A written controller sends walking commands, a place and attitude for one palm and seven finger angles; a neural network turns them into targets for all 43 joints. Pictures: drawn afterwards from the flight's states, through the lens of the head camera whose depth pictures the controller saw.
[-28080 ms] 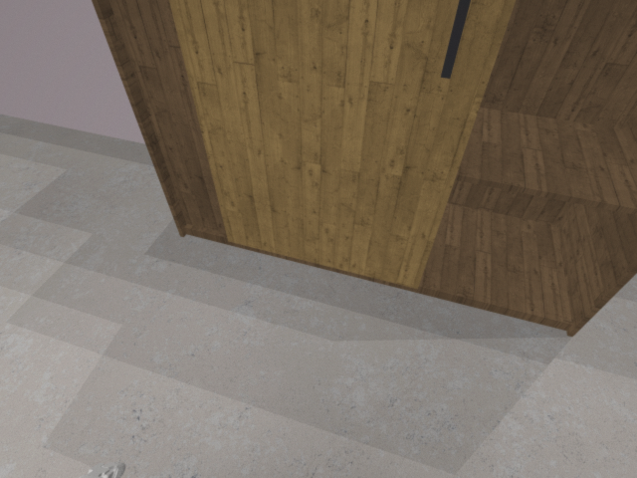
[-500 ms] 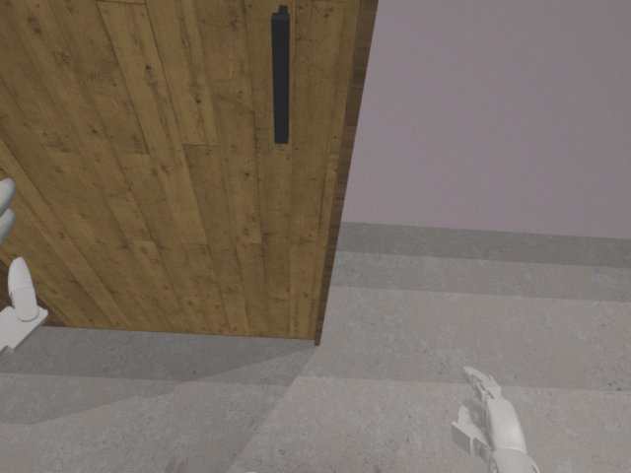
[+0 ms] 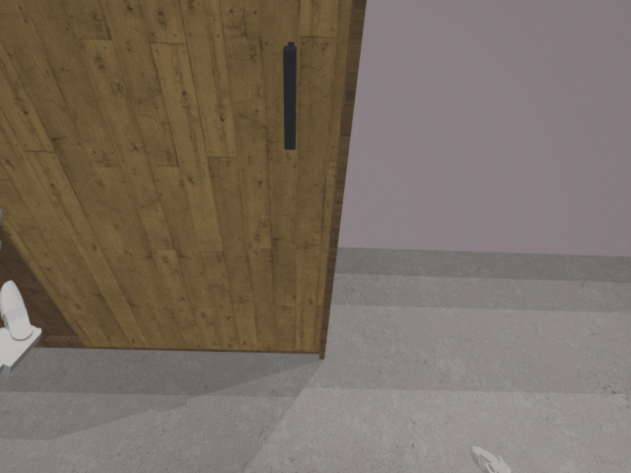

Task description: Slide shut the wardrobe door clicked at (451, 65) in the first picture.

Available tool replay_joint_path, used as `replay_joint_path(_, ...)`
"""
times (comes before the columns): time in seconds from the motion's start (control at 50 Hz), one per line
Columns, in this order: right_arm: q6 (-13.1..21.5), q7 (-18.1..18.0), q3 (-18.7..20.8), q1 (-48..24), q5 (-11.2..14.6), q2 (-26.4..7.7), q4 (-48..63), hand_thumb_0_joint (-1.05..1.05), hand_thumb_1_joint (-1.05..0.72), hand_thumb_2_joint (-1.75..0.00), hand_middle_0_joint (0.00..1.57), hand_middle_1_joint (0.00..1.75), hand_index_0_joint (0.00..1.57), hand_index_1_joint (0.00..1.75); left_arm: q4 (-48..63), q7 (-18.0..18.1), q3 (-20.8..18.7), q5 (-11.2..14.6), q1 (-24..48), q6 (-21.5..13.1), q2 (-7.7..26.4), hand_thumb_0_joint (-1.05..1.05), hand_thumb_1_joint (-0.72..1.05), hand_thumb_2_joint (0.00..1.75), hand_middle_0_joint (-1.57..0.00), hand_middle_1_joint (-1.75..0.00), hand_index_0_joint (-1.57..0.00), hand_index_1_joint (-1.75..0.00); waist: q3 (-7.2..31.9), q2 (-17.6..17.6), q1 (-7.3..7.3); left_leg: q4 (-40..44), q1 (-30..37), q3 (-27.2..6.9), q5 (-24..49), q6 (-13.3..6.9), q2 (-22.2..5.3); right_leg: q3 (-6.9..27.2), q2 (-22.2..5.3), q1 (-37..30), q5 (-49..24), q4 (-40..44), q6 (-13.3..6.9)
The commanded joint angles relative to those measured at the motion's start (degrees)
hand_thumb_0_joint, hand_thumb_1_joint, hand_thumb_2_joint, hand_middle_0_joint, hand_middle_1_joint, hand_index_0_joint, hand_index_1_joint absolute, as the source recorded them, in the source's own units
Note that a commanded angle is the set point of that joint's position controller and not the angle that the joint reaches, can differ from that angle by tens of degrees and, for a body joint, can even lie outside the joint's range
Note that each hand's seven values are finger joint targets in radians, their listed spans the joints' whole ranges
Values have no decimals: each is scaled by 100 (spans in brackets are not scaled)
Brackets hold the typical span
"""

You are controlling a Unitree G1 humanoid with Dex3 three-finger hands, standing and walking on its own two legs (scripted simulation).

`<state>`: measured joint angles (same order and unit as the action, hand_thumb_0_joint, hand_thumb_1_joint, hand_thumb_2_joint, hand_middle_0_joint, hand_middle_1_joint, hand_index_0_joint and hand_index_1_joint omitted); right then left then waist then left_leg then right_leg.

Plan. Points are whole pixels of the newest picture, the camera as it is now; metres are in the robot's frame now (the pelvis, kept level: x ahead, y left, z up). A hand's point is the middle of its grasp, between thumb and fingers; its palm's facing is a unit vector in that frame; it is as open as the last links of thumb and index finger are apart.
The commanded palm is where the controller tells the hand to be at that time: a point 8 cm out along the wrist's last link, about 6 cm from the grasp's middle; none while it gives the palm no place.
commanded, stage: stop stepping back and stand still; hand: left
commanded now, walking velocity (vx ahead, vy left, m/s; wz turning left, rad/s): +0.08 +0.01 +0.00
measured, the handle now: (290, 97) +0.67 +0.07 +0.19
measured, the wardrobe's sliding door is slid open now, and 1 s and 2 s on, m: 0.00 0.00 0.00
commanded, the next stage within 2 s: let the arm hang, fingers relaxed in 0.74 s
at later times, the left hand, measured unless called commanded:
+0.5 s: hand (14, 339) +0.20 +0.29 +0.17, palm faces +0.48 -0.78 -0.40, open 7.5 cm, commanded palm +0.14 +0.32 +0.18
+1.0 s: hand (103, 445) +0.18 +0.28 -0.06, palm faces +0.12 -0.90 -0.42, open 7.4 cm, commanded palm none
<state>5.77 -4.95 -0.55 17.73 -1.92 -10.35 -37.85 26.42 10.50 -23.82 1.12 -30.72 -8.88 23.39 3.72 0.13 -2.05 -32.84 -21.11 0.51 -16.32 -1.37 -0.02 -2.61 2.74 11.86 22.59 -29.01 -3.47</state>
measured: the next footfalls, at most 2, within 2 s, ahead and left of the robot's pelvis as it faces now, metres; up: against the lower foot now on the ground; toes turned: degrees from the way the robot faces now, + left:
right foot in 0.34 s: +0.03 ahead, -0.08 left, +0.00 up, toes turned -1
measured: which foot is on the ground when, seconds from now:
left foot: down 0.00-1.00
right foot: down 0.00-0.20, up 0.22-0.32, down 0.34-1.00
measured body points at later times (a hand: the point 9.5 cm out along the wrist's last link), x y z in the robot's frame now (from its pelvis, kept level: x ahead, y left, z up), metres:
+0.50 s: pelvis +0.00 +0.02 -0.01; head +0.00 +0.02 +0.44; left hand +0.17 +0.32 +0.19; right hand +0.16 -0.21 -0.10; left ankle +0.04 +0.13 -0.73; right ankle -0.01 -0.08 -0.73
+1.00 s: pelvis +0.00 +0.03 -0.01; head -0.01 +0.00 +0.44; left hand +0.17 +0.32 -0.03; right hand +0.16 -0.23 -0.12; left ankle +0.04 +0.13 -0.73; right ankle -0.01 -0.08 -0.73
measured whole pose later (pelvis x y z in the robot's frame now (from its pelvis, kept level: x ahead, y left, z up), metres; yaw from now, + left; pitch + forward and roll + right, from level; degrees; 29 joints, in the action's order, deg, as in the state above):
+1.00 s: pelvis +0.00 +0.03 -0.01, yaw +1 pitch +0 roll +0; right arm 0.3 0.3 0.6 7.1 -1.0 -17.6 -45.3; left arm -24.2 1.9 -5.0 -1.2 -13.8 1.9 17.9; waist 2.6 4.2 0.1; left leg -35.8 -21.8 2.1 -14.6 -2.2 0.7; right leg -2.1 0.2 17.2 19.5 -36.2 -0.8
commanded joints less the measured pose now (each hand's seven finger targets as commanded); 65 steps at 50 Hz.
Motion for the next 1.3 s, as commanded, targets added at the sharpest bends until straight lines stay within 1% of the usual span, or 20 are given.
replay_joint_path(0.0, 190, 18, 376, -828, 62, -848, 742, 0, -90, -90, 20, 30, 20, 30, 912, 73, -624, 131, 620, -393, 952, 0, 90, 90, -20, -30, -20, -30, -255, -1129, 170, -2035, -1154, -13, -577, 198, -89, 2826, -2094, -18, 871, 1763, -1045)
replay_joint_path(0.04, 222, 11, 357, -813, 139, -825, 762, 0, -90, -90, 20, 30, 20, 30, 663, 68, -522, 177, 560, -329, 846, 0, 90, 90, -20, -30, -20, -30, -348, -781, 129, -1745, -837, -193, -733, 142, -329, 2162, -1910, 350, 798, 1393, -867)
replay_joint_path(0.1, 232, -100, 286, -1012, 141, -813, 803, 0, -90, -90, 20, 30, 20, 30, 890, 96, -550, 154, 788, -367, 974, 0, 90, 90, -20, -30, -20, -30, -380, -323, 86, -100, 752, 206, -340, 37, -266, 1073, -1356, 1121, 871, 758, -410)
replay_joint_path(0.12, 249, -132, 268, -1058, 112, -842, 796, 0, -90, -90, 20, 30, 20, 30, 1008, 80, -503, 161, 777, -390, 921, 0, 90, 90, -20, -30, -20, -30, -465, 176, 84, 383, 960, -169, -786, -110, -422, 826, -1009, 1415, 1080, 340, -217)
replay_joint_path(0.16, 268, -155, 260, -1149, 115, -1006, 970, 0, -90, -90, 20, 30, 20, 30, 1456, 97, -599, 132, 830, -462, 945, 0, 90, 90, -20, -30, -20, -30, -479, 1393, 141, 1653, 732, -1929, -1975, -571, -1417, 102, -165, 1474, 611, -990, 232)
replay_joint_path(0.2, 307, -168, 228, -1179, 84, -886, 971, 0, -90, -90, 20, 30, 20, 30, 1663, 66, -834, 60, 1022, -488, 1283, 0, 90, 90, -20, -30, -20, -30, -526, 1717, 168, 2641, -254, -2587, -3390, -678, -1716, 174, -78, 895, 613, -2116, 274)
replay_joint_path(0.24, 358, -90, 200, -1137, 27, -752, 874, 0, -90, -90, 20, 30, 20, 30, 1492, 55, -663, 71, 849, -432, 1042, 0, 90, 90, -20, -30, -20, -30, -534, 1329, 196, 2448, -444, -2003, -2546, -588, -1530, 134, -185, 467, 495, -1699, 222)
replay_joint_path(0.3, 361, -34, 231, -1057, 84, -811, 911, 0, -90, -90, 20, 30, 20, 30, 1335, 65, -690, 110, 376, -355, 993, 0, 90, 90, -20, -30, -20, -30, -255, 836, 233, 1396, -449, -746, -1763, -168, -882, 54, -188, -487, 92, 384, 107)
replay_joint_path(0.36, 302, 29, 260, -966, 92, -731, 832, 0, -90, -90, 20, 30, 20, 30, 1165, 24, -595, 195, 532, -316, 899, 0, 90, 90, -20, -30, -20, -30, -211, -723, 130, -579, -140, -23, -346, 128, -238, 2179, -1478, 337, 397, 1419, -508)
replay_joint_path(0.4, 305, 22, 294, -956, 164, -785, 837, 0, -90, -90, 20, 30, 20, 30, 933, 49, -528, 260, 390, -240, 797, 0, 90, 90, -20, -30, -20, -30, -105, -594, 127, -613, 219, -51, 251, 142, -248, 1898, -1490, 408, -828, 1102, -494)
replay_joint_path(0.44, 310, -18, 260, -983, 198, -793, 863, 0, -90, -90, 20, 30, 20, 30, 1001, 34, -529, 240, 539, -311, 880, 0, 90, 90, -20, -30, -20, -30, 51, -168, 141, 154, 671, -156, 862, 70, -379, 1130, -1150, 213, -1761, 545, -159)
replay_joint_path(0.52, 281, -106, 192, -1161, 184, -799, 1003, 0, -90, -90, 20, 30, 20, 30, 1238, -15, -576, 174, 537, -374, 991, 0, 90, 90, -20, -30, -20, -30, 205, 677, 269, 887, 960, -786, 2122, -141, -875, 335, -438, 35, -1736, 49, 337)
replay_joint_path(0.8, 219, -154, 290, -1145, 192, -901, 1157, 0, -90, -90, 20, 30, 20, 30, 1007, -26, -630, 273, 117, -364, 985, 0, 90, 90, -20, -30, -20, -30, 316, 294, 250, 726, 886, -348, 1649, 14, -538, 718, -612, -126, -2109, 650, 247)
replay_joint_path(0.82, 458, 489, 571, -1423, 217, -1914, -214, 0, -90, -90, 20, 30, 20, 30, -3264, -836, 1796, -302, 521, 412, 52, 0, 90, 90, -20, -30, -20, -30, -60, 159, 47, -276, 705, -375, 2402, -18, -702, 453, -1059, 617, -3010, -144, 138)
replay_joint_path(0.84, 83, 521, 604, -1078, 258, -1772, -160, 0, -90, -90, 20, 30, 20, 30, -3472, -963, 1678, -244, 716, 750, 89, 0, 90, 90, -20, -30, -20, -30, 270, 98, 93, -124, 913, -323, 1997, 43, -724, 698, -1043, 752, -2434, 23, 107)
replay_joint_path(0.88, -212, 523, 396, -963, 169, -1392, -133, 0, -90, -90, 20, 30, 20, 30, -4014, -989, 1907, -231, 1004, 866, -253, 0, 90, 90, -20, -30, -20, -30, 27, -303, 149, 73, 451, -592, 1351, -149, -811, 439, -829, 988, -1100, -224, 147)
replay_joint_path(0.98, -569, 472, 228, -1033, 12, -1276, -387, 0, -90, -90, 20, 30, 20, 30, -5792, -928, 2127, -272, 1674, 974, -209, 0, 90, 90, -20, -30, -20, -30, -464, -1049, 212, 457, 7, -734, 506, -193, -535, 783, -894, 698, -533, 314, 60)
replay_joint_path(1.06, -652, 434, 154, -921, -11, -1130, -943, 0, -90, -90, 20, 30, 20, 30, -6980, -920, 2226, -250, 1851, 974, -191, 0, 90, 90, -20, -30, -20, -30, -412, 287, 150, 836, 471, -639, 437, -120, -477, 873, -837, 580, -385, 579, 15)
replay_joint_path(1.14, -652, 364, 168, -728, -5, -916, -1411, 0, -90, -90, 20, 30, 20, 30, -7798, -906, 2161, -232, 1499, 925, -433, 0, 90, 90, -20, -30, -20, -30, -187, 943, 235, 1082, 408, -685, 125, -135, -514, 761, -749, -11, -570, 759, 17)
replay_joint_path(1.28, -693, 309, 208, -185, 40, -759, -2025, 0, -90, -90, 20, 30, 20, 30, -8539, -906, 2277, -196, 1444, 911, -589, 0, 90, 90, -20, -30, -20, -30, -444, 301, 146, 1236, 617, -693, -69, -102, -578, 749, -753, 220, -318, 1098, -4)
